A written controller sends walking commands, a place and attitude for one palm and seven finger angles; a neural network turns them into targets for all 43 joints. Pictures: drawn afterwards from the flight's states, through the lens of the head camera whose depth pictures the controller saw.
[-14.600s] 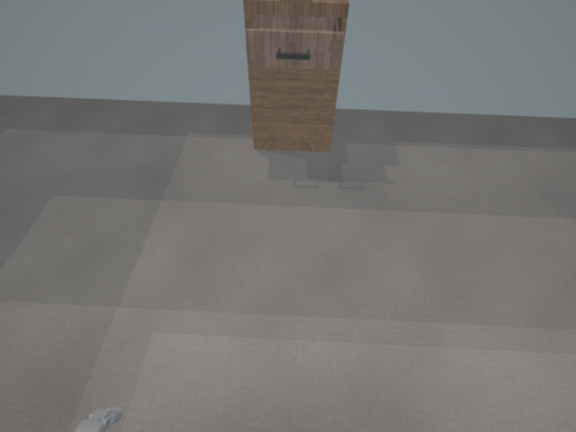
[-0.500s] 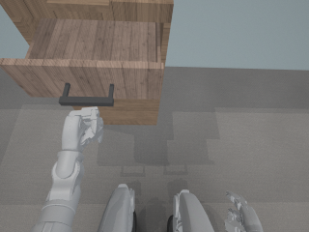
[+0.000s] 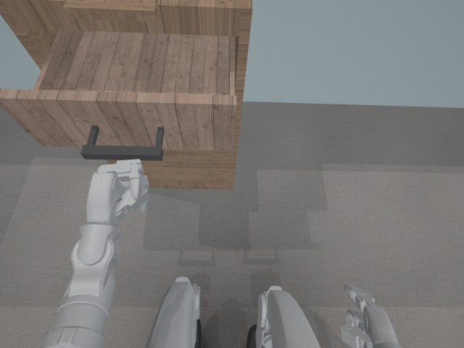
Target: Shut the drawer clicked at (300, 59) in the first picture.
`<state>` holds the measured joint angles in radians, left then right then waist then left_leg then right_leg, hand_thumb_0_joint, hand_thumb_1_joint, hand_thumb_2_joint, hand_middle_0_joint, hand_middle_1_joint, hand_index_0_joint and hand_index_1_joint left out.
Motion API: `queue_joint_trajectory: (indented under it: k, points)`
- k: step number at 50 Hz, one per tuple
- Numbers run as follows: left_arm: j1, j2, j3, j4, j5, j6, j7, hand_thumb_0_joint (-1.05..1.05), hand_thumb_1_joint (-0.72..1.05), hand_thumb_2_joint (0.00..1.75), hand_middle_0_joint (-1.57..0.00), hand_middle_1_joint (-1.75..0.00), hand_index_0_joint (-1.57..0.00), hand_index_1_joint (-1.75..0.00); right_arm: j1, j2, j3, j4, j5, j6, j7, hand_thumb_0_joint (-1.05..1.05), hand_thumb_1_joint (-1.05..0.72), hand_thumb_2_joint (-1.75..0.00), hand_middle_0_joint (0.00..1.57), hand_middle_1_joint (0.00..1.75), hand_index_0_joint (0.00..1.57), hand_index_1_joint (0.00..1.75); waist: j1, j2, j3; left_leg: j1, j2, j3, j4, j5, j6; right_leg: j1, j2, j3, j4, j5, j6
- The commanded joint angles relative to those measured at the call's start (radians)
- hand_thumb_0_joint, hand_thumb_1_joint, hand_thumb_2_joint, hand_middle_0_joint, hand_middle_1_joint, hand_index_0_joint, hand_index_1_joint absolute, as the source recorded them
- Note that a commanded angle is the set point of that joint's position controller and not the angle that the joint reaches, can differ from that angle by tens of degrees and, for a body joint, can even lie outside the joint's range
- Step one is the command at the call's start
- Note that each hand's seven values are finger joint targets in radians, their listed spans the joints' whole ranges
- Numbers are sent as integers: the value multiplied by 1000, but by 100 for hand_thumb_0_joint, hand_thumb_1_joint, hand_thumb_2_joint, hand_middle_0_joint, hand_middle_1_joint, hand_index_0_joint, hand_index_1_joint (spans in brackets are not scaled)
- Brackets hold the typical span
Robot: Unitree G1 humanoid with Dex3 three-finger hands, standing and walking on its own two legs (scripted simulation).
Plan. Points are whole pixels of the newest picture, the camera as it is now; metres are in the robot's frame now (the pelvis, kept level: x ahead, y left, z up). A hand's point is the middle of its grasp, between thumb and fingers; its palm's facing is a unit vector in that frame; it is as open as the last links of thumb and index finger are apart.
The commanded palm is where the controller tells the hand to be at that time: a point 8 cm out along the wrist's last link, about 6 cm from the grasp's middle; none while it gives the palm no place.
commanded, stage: push the drawer shut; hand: left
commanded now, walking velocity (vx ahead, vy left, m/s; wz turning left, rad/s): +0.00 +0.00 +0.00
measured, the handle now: (125, 142) +0.45 +0.21 +0.02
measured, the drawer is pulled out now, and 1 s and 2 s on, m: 0.16 0.06 0.00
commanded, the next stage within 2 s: pull the fist back off the drawer in 1.84 s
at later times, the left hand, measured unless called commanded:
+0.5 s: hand (149, 157) +0.42 +0.16 +0.02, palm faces +0.00 -1.00 -0.04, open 3.0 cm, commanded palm +0.41 +0.21 +0.02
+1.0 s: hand (153, 129) +0.48 +0.16 +0.02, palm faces +0.01 -1.00 -0.04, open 3.1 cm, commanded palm +0.47 +0.20 +0.02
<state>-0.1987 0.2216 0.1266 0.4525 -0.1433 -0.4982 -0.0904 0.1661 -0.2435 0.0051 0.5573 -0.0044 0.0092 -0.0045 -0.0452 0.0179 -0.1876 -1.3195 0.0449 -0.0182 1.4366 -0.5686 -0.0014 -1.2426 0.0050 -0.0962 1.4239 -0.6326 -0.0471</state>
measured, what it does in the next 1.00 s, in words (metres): stands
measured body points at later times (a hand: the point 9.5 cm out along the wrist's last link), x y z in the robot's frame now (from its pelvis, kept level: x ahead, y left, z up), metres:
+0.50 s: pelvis +0.00 +0.01 +0.00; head +0.14 +0.02 +0.42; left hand +0.42 +0.21 +0.02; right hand +0.10 -0.25 -0.12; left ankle +0.05 +0.12 -0.58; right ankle +0.02 -0.10 -0.58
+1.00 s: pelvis -0.01 +0.01 -0.01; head +0.15 +0.03 +0.41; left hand +0.48 +0.22 +0.02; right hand +0.05 -0.25 -0.13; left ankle +0.05 +0.12 -0.58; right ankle +0.02 -0.10 -0.58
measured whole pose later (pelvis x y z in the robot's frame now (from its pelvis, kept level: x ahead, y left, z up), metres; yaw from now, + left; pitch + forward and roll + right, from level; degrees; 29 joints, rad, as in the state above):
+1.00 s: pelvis -0.01 +0.01 -0.01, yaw -2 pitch +29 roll -3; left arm -0.76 0.35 0.31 1.01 -0.07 -0.54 -0.11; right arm 0.26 -0.25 0.03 0.63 -0.03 0.04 0.01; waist -0.14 0.04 -0.17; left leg -1.43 0.05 -0.01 1.46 -0.55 0.02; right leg -1.35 0.01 -0.09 1.43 -0.60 -0.03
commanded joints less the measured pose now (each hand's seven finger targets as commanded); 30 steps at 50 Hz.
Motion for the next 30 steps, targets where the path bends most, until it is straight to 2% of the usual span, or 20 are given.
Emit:
queue_joint_trajectory:
  k: [1,2,4,9,10,12,13,15,17,18,20,22,25,26,27,30]
  points:
    - [-286,111,38,-196,-25,-61,-18,0,90,90,-140,-160,-140,-160,57,-145,-54,-87,-1,-38,-13,0,-90,-90,20,30,20,30,-36,35,-441,333,-33,-14,-142,263,30,222,16,93,-226,318,23]
    - [-299,124,51,-181,-27,-57,-21,0,90,90,-140,-160,-140,-160,60,-146,-55,-82,-1,-38,-15,0,-90,-90,20,30,20,30,-35,38,-443,326,-33,-12,-138,261,30,229,15,98,-229,318,23]
    - [-299,137,69,-121,-24,-42,-28,0,90,90,-140,-160,-140,-160,67,-147,-54,-77,1,-37,-17,0,-90,-90,20,30,20,30,-39,-7,-424,280,-35,-7,-136,244,33,253,13,106,-237,309,27]
    - [-402,179,124,-43,-31,-35,-30,0,90,90,-140,-160,-140,-160,81,-145,-51,-64,3,-36,-23,0,-90,-90,20,30,20,30,-47,-25,-411,219,-37,3,-123,216,35,265,11,127,-245,282,32]
    - [-434,190,124,-31,-27,-38,-31,0,90,90,-140,-160,-140,-160,85,-147,-50,-60,3,-37,-25,0,-90,-90,20,30,20,30,-55,-10,-400,226,-35,-3,-122,214,36,239,15,121,-240,276,30]
    - [-473,181,121,-23,-24,-45,-31,0,90,90,-140,-160,-140,-160,94,-145,-50,-52,1,-39,-25,0,-90,-90,20,30,20,30,-53,17,-432,251,-36,-3,-125,223,34,229,15,116,-236,280,29]
    - [-495,182,118,-11,-21,-48,-30,0,90,90,-140,-160,-140,-160,97,-147,-51,-49,2,-39,-25,0,-90,-90,20,30,20,30,-60,17,-433,261,-34,-6,-125,226,33,217,16,112,-234,281,28]
    - [-544,186,114,-16,-21,-54,-29,0,90,90,-140,-160,-140,-160,110,-152,-52,-40,-1,-43,-24,0,-90,-90,20,30,20,30,-66,59,-455,300,-32,-14,-128,246,32,188,18,100,-224,290,26]
    - [-543,195,130,6,-17,-54,-27,0,90,90,-140,-160,-140,-160,117,-156,-54,-35,-3,-40,-21,0,-90,-90,20,30,20,30,-57,72,-481,330,-32,-18,-137,260,26,183,18,91,-222,294,24]
    - [-568,205,132,6,-14,-56,-24,0,90,90,-140,-160,-140,-160,120,-159,-53,-32,-3,-38,-21,0,-90,-90,20,30,20,30,-64,59,-491,336,-30,-23,-138,270,27,181,20,90,-218,302,24]
    - [-575,189,117,18,-10,-54,-22,0,90,90,-140,-160,-140,-160,134,-159,-56,-33,-5,-39,-16,0,-90,-90,20,30,20,30,-63,91,-503,373,-29,-32,-150,295,24,163,22,76,-211,311,20]
    - [-608,184,114,28,-3,-53,-15,0,90,90,-140,-160,-140,-160,139,-160,-56,-26,-5,-34,-12,0,-90,-90,20,30,20,30,-70,90,-505,387,-26,-35,-154,296,22,148,22,72,-212,306,22]
    - [-645,203,132,83,2,-55,-4,0,90,90,-140,-160,-140,-160,155,-164,-55,-20,-7,-32,-10,0,-90,-90,20,30,20,30,-82,55,-474,356,-27,-39,-156,268,26,147,27,72,-217,282,23]
    - [-652,213,143,83,8,-61,0,0,90,90,-140,-160,-140,-160,156,-165,-56,-20,-9,-29,-9,0,-90,-90,20,30,20,30,-75,59,-487,363,-26,-38,-159,270,25,147,26,72,-218,282,23]
    - [-660,193,128,96,12,-64,2,0,90,90,-140,-160,-140,-160,158,-162,-56,-19,-9,-27,-7,0,-90,-90,20,30,20,30,-81,60,-482,368,-28,-37,-162,265,25,143,27,72,-223,278,24]
    - [-690,226,160,145,19,-77,10,0,90,90,-140,-160,-140,-160,171,-167,-55,-12,-13,-25,-4,0,-90,-90,20,30,20,30,-83,58,-464,360,-26,-42,-164,255,24,122,30,66,-216,262,21]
